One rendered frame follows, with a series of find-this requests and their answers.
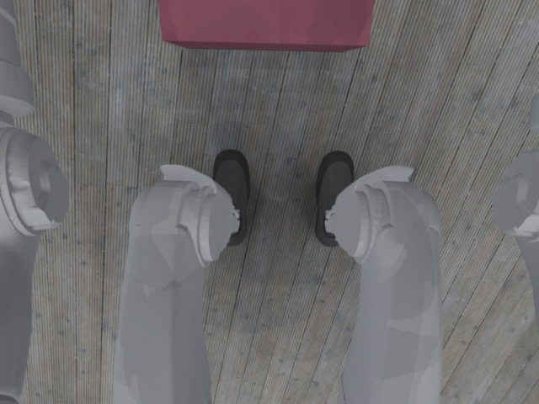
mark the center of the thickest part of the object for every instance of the robot right upper arm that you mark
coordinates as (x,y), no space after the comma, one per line
(515,205)

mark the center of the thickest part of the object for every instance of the right robot thigh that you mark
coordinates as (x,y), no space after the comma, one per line
(395,354)

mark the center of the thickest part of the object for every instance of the robot left forearm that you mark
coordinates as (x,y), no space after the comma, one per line
(16,98)

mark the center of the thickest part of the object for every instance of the robot left upper arm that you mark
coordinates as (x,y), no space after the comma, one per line
(34,196)

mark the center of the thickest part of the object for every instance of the robot thigh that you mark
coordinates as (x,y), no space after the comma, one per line
(395,354)
(161,355)

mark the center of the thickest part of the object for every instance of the left robot thigh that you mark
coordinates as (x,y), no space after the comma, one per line
(161,355)

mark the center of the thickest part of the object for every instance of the carton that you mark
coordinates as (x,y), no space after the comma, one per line
(267,25)

